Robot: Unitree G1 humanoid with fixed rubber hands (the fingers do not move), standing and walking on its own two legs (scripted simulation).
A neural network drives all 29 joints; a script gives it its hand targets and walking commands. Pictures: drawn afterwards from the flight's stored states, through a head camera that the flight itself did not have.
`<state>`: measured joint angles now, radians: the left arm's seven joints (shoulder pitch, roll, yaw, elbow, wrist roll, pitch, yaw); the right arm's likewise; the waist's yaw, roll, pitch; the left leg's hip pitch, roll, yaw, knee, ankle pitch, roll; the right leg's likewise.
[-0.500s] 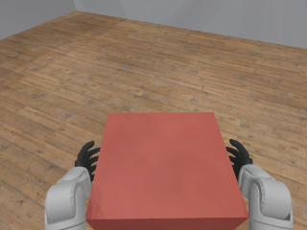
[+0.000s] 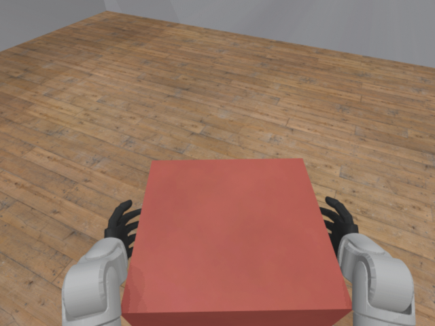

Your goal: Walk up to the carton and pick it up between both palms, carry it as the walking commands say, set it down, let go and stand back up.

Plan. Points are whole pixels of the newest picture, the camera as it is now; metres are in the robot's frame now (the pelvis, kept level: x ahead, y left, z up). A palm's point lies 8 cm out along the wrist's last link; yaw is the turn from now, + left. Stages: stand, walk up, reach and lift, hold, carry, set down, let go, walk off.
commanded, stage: carry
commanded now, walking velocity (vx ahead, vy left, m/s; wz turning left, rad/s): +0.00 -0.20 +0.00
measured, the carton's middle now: (228, 258) +0.26 +0.00 -0.01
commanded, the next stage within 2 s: none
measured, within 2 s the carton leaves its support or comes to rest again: neither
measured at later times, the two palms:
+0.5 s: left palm (154, 234) +0.27 +0.13 +0.06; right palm (381, 290) +0.18 -0.23 +0.06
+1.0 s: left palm (227, 221) +0.28 +0.01 +0.09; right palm out of the picture +0.03 -0.27 +0.10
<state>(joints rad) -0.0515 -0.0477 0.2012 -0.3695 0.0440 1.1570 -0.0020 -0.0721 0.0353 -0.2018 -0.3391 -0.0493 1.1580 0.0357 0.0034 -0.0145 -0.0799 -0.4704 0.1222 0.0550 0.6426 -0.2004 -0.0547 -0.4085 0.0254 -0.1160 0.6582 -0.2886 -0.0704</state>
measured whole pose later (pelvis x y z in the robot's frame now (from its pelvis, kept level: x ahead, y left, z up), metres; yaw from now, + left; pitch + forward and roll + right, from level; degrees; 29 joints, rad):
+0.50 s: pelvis -0.01 +0.01 -0.01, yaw -15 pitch +3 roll +2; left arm -0.06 -0.05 0.21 -0.35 0.02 1.13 -0.02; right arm -0.02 0.05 -0.20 -0.39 -0.07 1.13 0.04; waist 0.03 -0.02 -0.06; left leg -0.52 0.17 0.18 0.87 -0.48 -0.12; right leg -0.52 0.03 0.00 0.75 -0.28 -0.06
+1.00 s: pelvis -0.04 +0.02 +0.01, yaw -43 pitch +4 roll -2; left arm -0.07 0.02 0.18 -0.39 0.03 1.15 -0.03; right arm -0.02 0.10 -0.19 -0.43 -0.08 1.12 0.03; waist 0.04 -0.01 -0.10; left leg -0.28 0.25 0.32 0.60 -0.35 -0.06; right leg -0.49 -0.05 -0.11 0.87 -0.41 0.04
